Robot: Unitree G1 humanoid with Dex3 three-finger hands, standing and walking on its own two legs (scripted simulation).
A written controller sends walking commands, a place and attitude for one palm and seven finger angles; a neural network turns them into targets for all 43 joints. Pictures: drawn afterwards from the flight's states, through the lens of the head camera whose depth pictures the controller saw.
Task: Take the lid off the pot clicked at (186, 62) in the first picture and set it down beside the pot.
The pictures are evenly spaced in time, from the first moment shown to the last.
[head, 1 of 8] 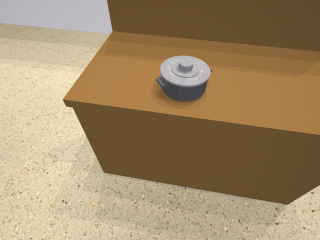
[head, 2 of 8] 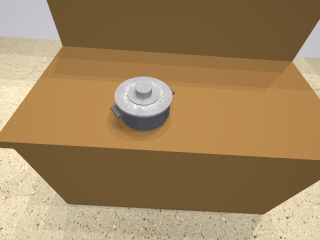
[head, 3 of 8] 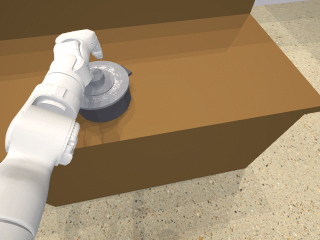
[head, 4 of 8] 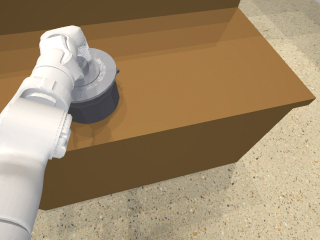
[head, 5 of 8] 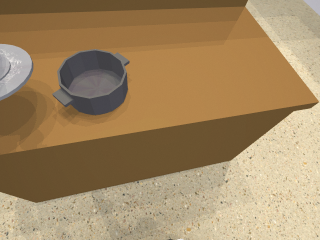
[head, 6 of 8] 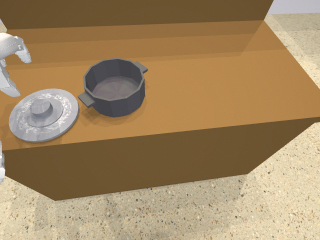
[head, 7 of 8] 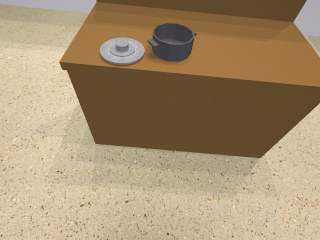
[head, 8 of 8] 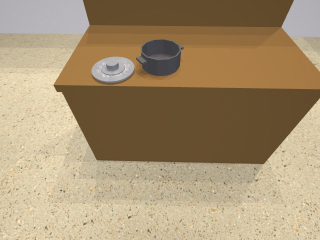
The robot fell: no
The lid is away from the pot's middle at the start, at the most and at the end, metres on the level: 0.00 0.24 0.22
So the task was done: yes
